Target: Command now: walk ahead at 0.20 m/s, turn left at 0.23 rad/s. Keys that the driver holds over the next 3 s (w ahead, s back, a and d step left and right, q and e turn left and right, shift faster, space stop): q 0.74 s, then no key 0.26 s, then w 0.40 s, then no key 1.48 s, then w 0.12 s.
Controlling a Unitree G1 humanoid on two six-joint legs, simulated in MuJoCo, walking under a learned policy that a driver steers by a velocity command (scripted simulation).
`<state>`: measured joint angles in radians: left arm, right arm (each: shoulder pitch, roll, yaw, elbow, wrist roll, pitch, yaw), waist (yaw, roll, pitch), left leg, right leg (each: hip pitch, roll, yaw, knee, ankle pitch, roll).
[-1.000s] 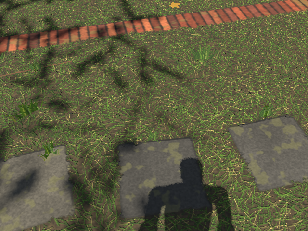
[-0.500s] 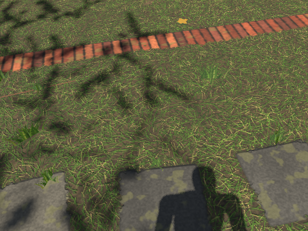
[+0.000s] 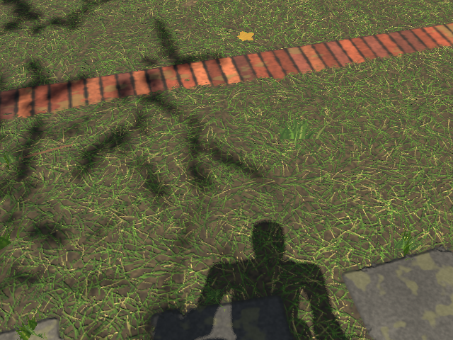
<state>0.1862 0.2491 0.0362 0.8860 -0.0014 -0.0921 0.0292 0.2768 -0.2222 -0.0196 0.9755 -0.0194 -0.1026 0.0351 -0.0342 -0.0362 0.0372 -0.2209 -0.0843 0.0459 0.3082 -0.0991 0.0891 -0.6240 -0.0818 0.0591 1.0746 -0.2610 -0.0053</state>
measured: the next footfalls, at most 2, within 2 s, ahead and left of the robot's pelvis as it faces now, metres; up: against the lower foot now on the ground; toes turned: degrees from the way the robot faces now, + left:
right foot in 0.22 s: +0.21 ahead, -0.13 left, +0.00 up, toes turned +9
left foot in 0.68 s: +0.08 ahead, +0.11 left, +0.00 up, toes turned +25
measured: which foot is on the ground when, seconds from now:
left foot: down 0.00-0.22, up 0.24-0.66, down 0.68-1.00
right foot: up 0.00-0.20, down 0.22-0.66, up 0.68-1.00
